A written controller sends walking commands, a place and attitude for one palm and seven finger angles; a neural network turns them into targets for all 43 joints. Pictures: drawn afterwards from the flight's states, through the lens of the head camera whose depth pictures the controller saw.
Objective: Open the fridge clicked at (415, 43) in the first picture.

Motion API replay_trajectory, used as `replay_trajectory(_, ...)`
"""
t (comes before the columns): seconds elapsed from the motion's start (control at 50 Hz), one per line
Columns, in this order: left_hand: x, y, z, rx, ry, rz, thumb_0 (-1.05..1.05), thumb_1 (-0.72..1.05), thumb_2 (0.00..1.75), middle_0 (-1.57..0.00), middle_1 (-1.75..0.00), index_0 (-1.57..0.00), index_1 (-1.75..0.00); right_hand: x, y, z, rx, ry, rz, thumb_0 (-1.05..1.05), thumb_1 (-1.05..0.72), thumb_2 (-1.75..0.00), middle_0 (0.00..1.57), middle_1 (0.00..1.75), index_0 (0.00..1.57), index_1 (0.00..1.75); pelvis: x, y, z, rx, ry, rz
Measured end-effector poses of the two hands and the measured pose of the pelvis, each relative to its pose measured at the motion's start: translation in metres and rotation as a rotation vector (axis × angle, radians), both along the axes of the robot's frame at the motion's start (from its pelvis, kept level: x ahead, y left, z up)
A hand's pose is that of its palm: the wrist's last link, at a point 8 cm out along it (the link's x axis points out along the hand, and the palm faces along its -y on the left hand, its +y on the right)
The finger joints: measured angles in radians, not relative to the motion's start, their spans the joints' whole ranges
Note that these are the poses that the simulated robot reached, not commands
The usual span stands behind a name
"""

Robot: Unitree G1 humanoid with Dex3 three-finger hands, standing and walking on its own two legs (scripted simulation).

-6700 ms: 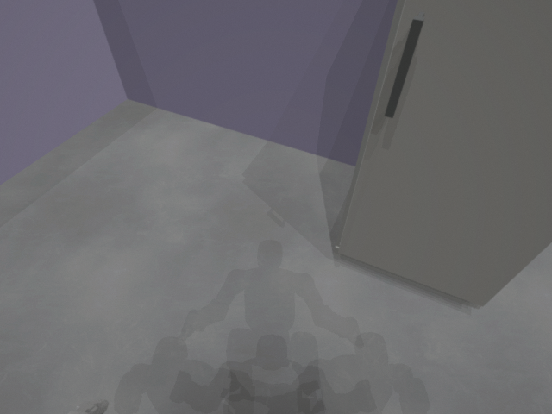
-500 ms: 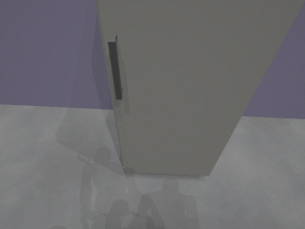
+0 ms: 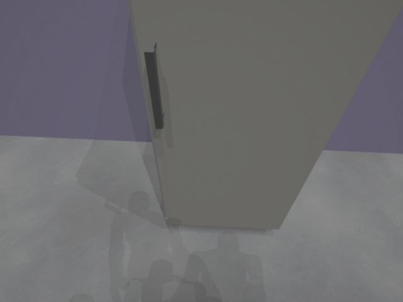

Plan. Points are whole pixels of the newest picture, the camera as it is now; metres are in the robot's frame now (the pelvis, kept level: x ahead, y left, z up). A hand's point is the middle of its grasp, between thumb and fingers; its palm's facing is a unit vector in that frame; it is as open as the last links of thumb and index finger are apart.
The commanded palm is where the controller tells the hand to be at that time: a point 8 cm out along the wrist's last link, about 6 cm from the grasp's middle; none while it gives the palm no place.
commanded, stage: look again from close up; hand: left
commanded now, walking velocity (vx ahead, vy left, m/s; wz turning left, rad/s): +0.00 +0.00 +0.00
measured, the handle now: (156, 88) +0.58 +0.16 +0.13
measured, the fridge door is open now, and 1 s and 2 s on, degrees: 0 0 0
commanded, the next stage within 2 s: shuffle to correct the standing spot in 1.10 s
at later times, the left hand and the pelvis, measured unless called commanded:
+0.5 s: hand out of the picture +0.01 +0.16 -0.18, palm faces +0.07 -0.99 -0.15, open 7.4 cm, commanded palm none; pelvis +0.02 +0.00 +0.00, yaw +0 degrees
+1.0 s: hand out of the picture +0.02 +0.15 -0.17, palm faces +0.06 -0.99 -0.16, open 7.4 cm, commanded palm none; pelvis +0.03 +0.00 +0.00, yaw +0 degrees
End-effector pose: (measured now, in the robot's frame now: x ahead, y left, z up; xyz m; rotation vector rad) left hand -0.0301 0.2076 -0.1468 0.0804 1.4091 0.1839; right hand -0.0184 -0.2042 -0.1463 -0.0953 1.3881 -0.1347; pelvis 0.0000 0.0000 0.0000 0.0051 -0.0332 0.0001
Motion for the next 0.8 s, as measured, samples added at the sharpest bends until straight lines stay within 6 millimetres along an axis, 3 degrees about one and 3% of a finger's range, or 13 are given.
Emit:
replay_trajectory(0.28,0.015,-0.002,-0.001,-0.012,-0.008,-0.009,0.01,0.91,0.90,-0.20,-0.30,-0.19,-0.30,0.003,0.001,0.002,-0.005,0.019,-0.005,0.00,-0.91,-0.90,0.20,0.30,0.20,0.29,0.008,0.000,0.001,-0.001,0.002,-0.002)
replay_trajectory(0.8,0.039,-0.002,0.003,-0.002,-0.006,-0.019,0.01,0.91,0.90,-0.20,-0.30,-0.19,-0.30,0.030,-0.002,0.003,-0.007,0.014,0.003,0.01,-0.92,-0.90,0.20,0.30,0.20,0.29,0.027,-0.001,0.003,0.000,0.008,-0.008)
